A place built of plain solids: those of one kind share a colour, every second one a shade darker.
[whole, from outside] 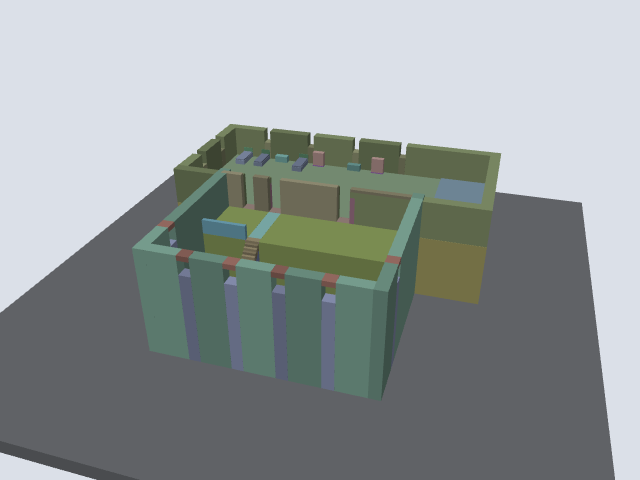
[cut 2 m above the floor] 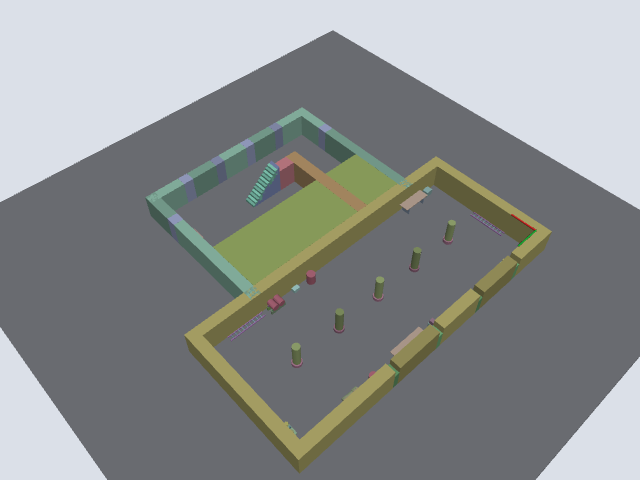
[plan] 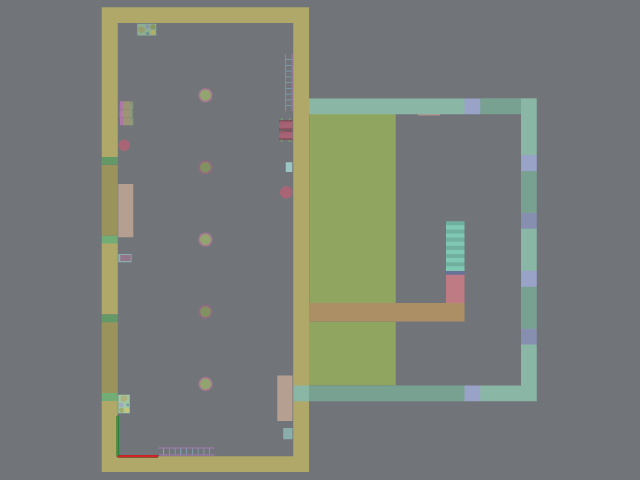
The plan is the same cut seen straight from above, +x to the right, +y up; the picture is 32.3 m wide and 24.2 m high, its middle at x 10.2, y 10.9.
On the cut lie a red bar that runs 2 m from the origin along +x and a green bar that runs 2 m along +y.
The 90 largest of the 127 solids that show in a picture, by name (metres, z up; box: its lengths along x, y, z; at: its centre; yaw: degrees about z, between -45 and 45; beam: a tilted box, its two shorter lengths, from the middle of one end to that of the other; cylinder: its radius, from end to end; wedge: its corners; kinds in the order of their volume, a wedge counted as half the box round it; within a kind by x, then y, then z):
{
 "floor_gallery_1": {"box": [4.38, 3.21, 5.34], "at": [11.84, 5.18, 2.37]},
 "floor_gallery_2": {"box": [4.38, 9.52, 5.34], "at": [11.84, 12.48, 2.37]},
 "wall_undercroft_1": {"box": [0.8, 3.58, 5.03], "at": [-0.4, 0.99, 2.21]},
 "wall_undercroft_2": {"box": [0.8, 3.57, 5.03], "at": [-0.4, 4.97, 2.21]},
 "wall_undercroft_3": {"box": [0.8, 3.57, 5.03], "at": [-0.4, 8.94, 2.21]},
 "wall_undercroft_4": {"box": [0.8, 3.57, 5.03], "at": [-0.4, 12.9, 2.21]},
 "wall_undercroft_5": {"box": [0.8, 7.55, 5.03], "at": [-0.4, 18.86, 2.21]},
 "wall_undercroft_6": {"box": [10.45, 0.8, 5.03], "at": [4.42, -0.4, 2.21]},
 "wall_undercroft_7": {"box": [10.45, 0.8, 5.03], "at": [4.42, 22.24, 2.21]},
 "wall_undercroft_8": {"box": [0.8, 23.44, 5.03], "at": [9.25, 10.92, 2.21]},
 "wall_vestibule_1": {"box": [0.8, 0.8, 8.04], "at": [9.25, 3.17, 3.72]},
 "wall_vestibule_2": {"box": [0.8, 0.8, 8.04], "at": [9.25, 17.64, 3.72]},
 "wall_vestibule_3": {"box": [8.63, 0.8, 8.04], "at": [13.17, 3.17, 3.72]},
 "wall_vestibule_4": {"box": [8.63, 0.8, 8.04], "at": [13.17, 17.64, 3.72]},
 "wall_vestibule_5": {"box": [2.85, 0.8, 8.04], "at": [19.71, 3.17, 3.72]},
 "wall_vestibule_6": {"box": [2.85, 0.8, 8.04], "at": [19.71, 17.64, 3.72]},
 "wall_vestibule_7": {"box": [0.8, 2.86, 8.04], "at": [20.73, 4.2, 3.72]},
 "wall_vestibule_8": {"box": [0.8, 2.12, 8.04], "at": [20.73, 7.49, 3.72]},
 "wall_vestibule_9": {"box": [0.8, 2.12, 8.04], "at": [20.73, 10.41, 3.72]},
 "wall_vestibule_10": {"box": [0.8, 2.12, 8.04], "at": [20.73, 13.32, 3.72]},
 "wall_vestibule_11": {"box": [0.8, 2.86, 8.04], "at": [20.73, 16.61, 3.72]},
 "wall_dorter_1": {"box": [0.8, 3.51, 2.8], "at": [-0.4, 0.95, 6.14]},
 "wall_dorter_2": {"box": [0.8, 3.42, 2.8], "at": [-0.4, 4.97, 6.14]},
 "wall_dorter_3": {"box": [0.8, 3.42, 2.8], "at": [-0.4, 8.94, 6.14]},
 "wall_dorter_4": {"box": [0.8, 3.42, 2.8], "at": [-0.4, 12.9, 6.14]},
 "wall_dorter_5": {"box": [0.8, 7.48, 2.8], "at": [-0.4, 18.9, 6.14]},
 "wall_dorter_6": {"box": [3.16, 0.8, 2.8], "at": [0.78, -0.4, 6.14]},
 "wall_dorter_7": {"box": [2.73, 0.8, 2.8], "at": [4.42, -0.4, 6.14]},
 "wall_dorter_8": {"box": [10.45, 0.8, 2.8], "at": [4.42, 22.24, 6.14]},
 "wall_dorter_9": {"box": [3.16, 0.8, 2.8], "at": [8.07, -0.4, 6.14]},
 "wall_dorter_10": {"box": [0.8, 5.5, 2.8], "at": [9.25, 1.95, 6.14]},
 "wall_dorter_11": {"box": [0.8, 4.28, 2.8], "at": [9.25, 9.87, 6.14]},
 "wall_dorter_12": {"box": [0.8, 9.68, 2.8], "at": [9.25, 17.8, 6.14]},
 "floor_dorter_1": {"box": [8.85, 21.84, 0.4], "at": [4.42, 10.92, 4.84]},
 "wall_vestibule_under_light_1": {"box": [0.8, 0.8, 6.69], "at": [17.88, 3.17, 3.04]},
 "wall_vestibule_under_light_2": {"box": [0.8, 0.8, 6.69], "at": [17.88, 17.64, 3.04]},
 "wall_vestibule_under_light_3": {"box": [0.8, 0.8, 6.69], "at": [20.73, 6.03, 3.04]},
 "wall_vestibule_under_light_4": {"box": [0.8, 0.8, 6.69], "at": [20.73, 8.95, 3.04]},
 "wall_vestibule_under_light_5": {"box": [0.8, 0.8, 6.69], "at": [20.73, 11.86, 3.04]},
 "wall_vestibule_under_light_6": {"box": [0.8, 0.8, 6.69], "at": [20.73, 14.78, 3.04]},
 "mass_under_upper_1": {"box": [7.84, 0.94, 2.71], "at": [13.57, 7.25, 1.05]},
 "wall_wallhead_1": {"box": [0.45, 1.58, 3.0], "at": [9.43, 3.91, 6.24]},
 "wall_wallhead_2": {"box": [0.45, 1.13, 3.0], "at": [9.43, 6.22, 6.24]},
 "wall_wallhead_3": {"box": [0.45, 4.28, 3.0], "at": [9.43, 9.87, 6.24]},
 "wall_wallhead_4": {"box": [0.45, 4.73, 3.0], "at": [9.43, 15.32, 6.24]},
 "wall_dorter_under_light_1": {"box": [0.8, 0.55, 1.75], "at": [-0.4, 2.98, 5.62]},
 "wall_dorter_under_light_2": {"box": [0.8, 0.55, 1.75], "at": [-0.4, 6.95, 5.62]},
 "wall_dorter_under_light_3": {"box": [0.8, 0.55, 1.75], "at": [-0.4, 10.92, 5.62]},
 "wall_dorter_under_light_4": {"box": [0.8, 0.55, 1.75], "at": [-0.4, 14.89, 5.62]},
 "wall_dorter_under_light_5": {"box": [0.7, 0.8, 1.75], "at": [2.71, -0.4, 5.62]},
 "fill_under_steps_1": {"wedge": [[16.55, 9.15, -0.3], [16.55, 9.15, 2.49], [16.55, 12.05, -0.3], [16.55, 12.05, -0.24], [17.49, 9.15, -0.3], [17.49, 9.15, 2.49], [17.49, 12.05, -0.3], [17.49, 12.05, -0.24]]},
 "mass_under_head_1": {"box": [0.94, 1.43, 2.71], "at": [17.02, 8.44, 1.05]},
 "floor_dais_1": {"box": [8.85, 3.64, 0.1], "at": [4.42, 20.02, 5.09]},
 "pier_undercroft_1": {"cylinder": 0.27, "from": [4.42, 3.64, 0.29], "to": [4.42, 3.64, 2.72]},
 "pier_undercroft_2": {"cylinder": 0.27, "from": [4.42, 7.28, 0.23], "to": [4.42, 7.28, 2.72]},
 "pier_undercroft_3": {"cylinder": 0.27, "from": [4.42, 10.92, 0.24], "to": [4.42, 10.92, 2.72]},
 "pier_undercroft_4": {"cylinder": 0.27, "from": [4.42, 14.56, 0.23], "to": [4.42, 14.56, 2.72]},
 "pier_undercroft_5": {"cylinder": 0.27, "from": [4.42, 18.2, 0.24], "to": [4.42, 18.2, 2.72]},
 "wall_undercroft_under_light_1": {"box": [0.8, 0.4, 1.75], "at": [-0.4, 2.98, 0.57]},
 "wall_undercroft_under_light_2": {"box": [0.8, 0.4, 1.75], "at": [-0.4, 6.95, 0.57]},
 "wall_undercroft_under_light_3": {"box": [0.8, 0.4, 1.75], "at": [-0.4, 10.92, 0.57]},
 "wall_undercroft_under_light_4": {"box": [0.8, 0.4, 1.75], "at": [-0.4, 14.89, 0.57]},
 "bed_frame_dorter_1": {"box": [1.92, 0.78, 0.33], "at": [0.99, 2.79, 5.2]},
 "bed_frame_dorter_2": {"box": [1.96, 0.83, 0.36], "at": [1.01, 1.15, 5.22]},
 "bed_frame_dorter_3": {"box": [1.99, 0.83, 0.37], "at": [1.02, 6.31, 5.23]},
 "wall_vestibule_over_light_1": {"box": [0.8, 0.8, 0.35], "at": [17.88, 3.17, 7.57]},
 "wall_vestibule_over_light_2": {"box": [0.8, 0.8, 0.35], "at": [17.88, 17.64, 7.57]},
 "wall_vestibule_over_light_3": {"box": [0.8, 0.8, 0.35], "at": [20.73, 6.03, 7.57]},
 "wall_vestibule_over_light_4": {"box": [0.8, 0.8, 0.35], "at": [20.73, 8.95, 7.57]},
 "wall_vestibule_over_light_5": {"box": [0.8, 0.8, 0.35], "at": [20.73, 11.86, 7.57]},
 "wall_vestibule_over_light_6": {"box": [0.8, 0.8, 0.35], "at": [20.73, 14.78, 7.57]},
 "threshold_wall_head_1": {"box": [0.8, 1.65, 0.3], "at": [9.25, 5.18, 4.89]},
 "threshold_wall_head_2": {"box": [0.8, 1.65, 0.3], "at": [9.25, 7.25, 4.89]},
 "threshold_wall_head_3": {"box": [0.8, 1.65, 0.3], "at": [9.25, 12.48, 4.89]},
 "jamb_wall_head_1": {"box": [0.8, 0.35, 2.05], "at": [9.25, 6.6, 6.07]},
 "jamb_wall_head_2": {"box": [0.8, 0.35, 2.05], "at": [9.25, 13.13, 6.07]},
 "floor_head_the_stone_1": {"box": [3.94, 0.94, 0.3], "at": [11.62, 7.25, 4.89]},
 "parapet_gallery_1": {"box": [0.3, 3.22, 1.05], "at": [13.88, 5.18, 5.57]},
 "aumbry_carcase_dorter_1": {"box": [0.45, 0.93, 1.14], "at": [0.26, 7.76, 5.7]},
 "aumbry_carcase_dorter_2": {"box": [0.44, 1.0, 1.19], "at": [0.26, 12.91, 5.72]},
 "chest_dorter_1": {"box": [0.49, 1.08, 0.51], "at": [0.28, 10.89, 5.3]},
 "chest_dorter_2": {"box": [0.55, 1.09, 0.53], "at": [0.3, 4.41, 5.3]},
 "cask_undercroft_1": {"cylinder": 0.28, "from": [0.32, 15.67, 0.0], "to": [0.32, 15.67, 0.81]},
 "cask_undercroft_2": {"cylinder": 0.32, "from": [8.49, 13.31, 0.0], "to": [8.49, 13.31, 0.84]},
 "bed_pallet_dorter_1": {"box": [1.8, 0.72, 0.11], "at": [1.02, 2.79, 5.42]},
 "bed_pallet_dorter_2": {"box": [1.84, 0.77, 0.11], "at": [1.04, 1.15, 5.46]},
 "bed_pallet_dorter_3": {"box": [1.87, 0.77, 0.11], "at": [1.05, 6.31, 5.47]},
 "crate_undercroft_1": {"box": [0.48, 0.57, 0.52], "at": [8.58, 1.14, 0.21]},
 "table_top_undercroft_1": {"box": [0.76, 2.69, 0.06], "at": [0.41, 12.38, 0.7]},
 "pier_undercroft_base_1": {"cylinder": 0.35, "from": [4.42, 3.64, 0.0], "to": [4.42, 3.64, 0.29]}
}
